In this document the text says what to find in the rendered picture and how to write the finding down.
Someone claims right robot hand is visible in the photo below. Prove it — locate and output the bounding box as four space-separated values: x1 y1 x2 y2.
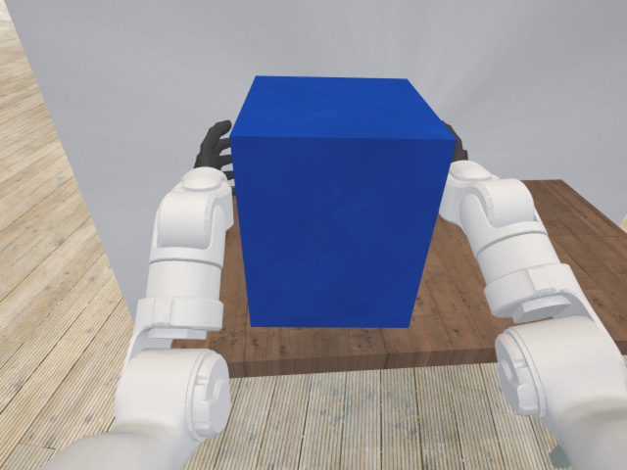
442 120 468 163

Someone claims carton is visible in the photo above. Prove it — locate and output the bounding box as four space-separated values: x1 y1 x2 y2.
229 75 457 328

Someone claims left robot forearm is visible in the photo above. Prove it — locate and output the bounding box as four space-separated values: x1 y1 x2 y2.
115 166 234 422

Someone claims right robot forearm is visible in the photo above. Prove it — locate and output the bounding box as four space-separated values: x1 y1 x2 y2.
439 161 627 386

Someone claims robot right upper arm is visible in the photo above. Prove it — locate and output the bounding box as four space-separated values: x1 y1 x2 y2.
495 313 627 470

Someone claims robot left upper arm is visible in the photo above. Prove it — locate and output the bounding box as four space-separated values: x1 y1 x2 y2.
37 348 231 470

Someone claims left robot hand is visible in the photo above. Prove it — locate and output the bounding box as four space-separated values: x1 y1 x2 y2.
193 120 236 196

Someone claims table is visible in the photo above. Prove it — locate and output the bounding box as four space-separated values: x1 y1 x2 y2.
170 179 627 468

